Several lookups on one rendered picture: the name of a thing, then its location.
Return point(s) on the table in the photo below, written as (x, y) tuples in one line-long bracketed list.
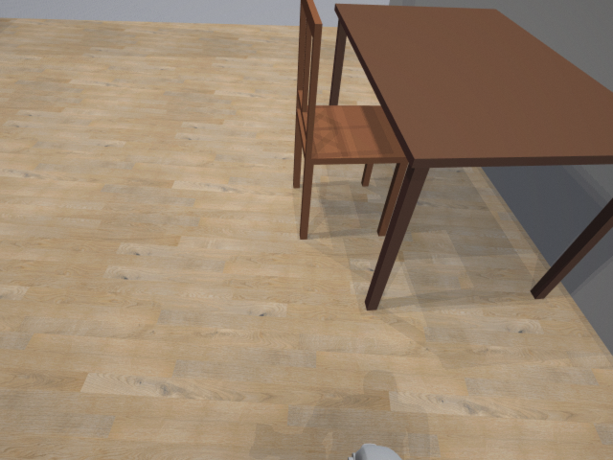
[(467, 87)]

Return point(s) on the chair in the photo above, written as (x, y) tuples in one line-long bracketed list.
[(338, 134)]

